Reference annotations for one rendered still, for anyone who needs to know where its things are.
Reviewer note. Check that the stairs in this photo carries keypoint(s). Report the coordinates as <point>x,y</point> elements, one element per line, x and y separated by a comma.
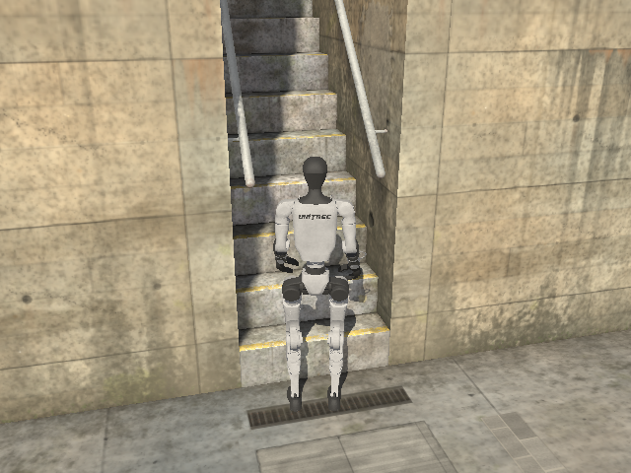
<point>290,115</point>

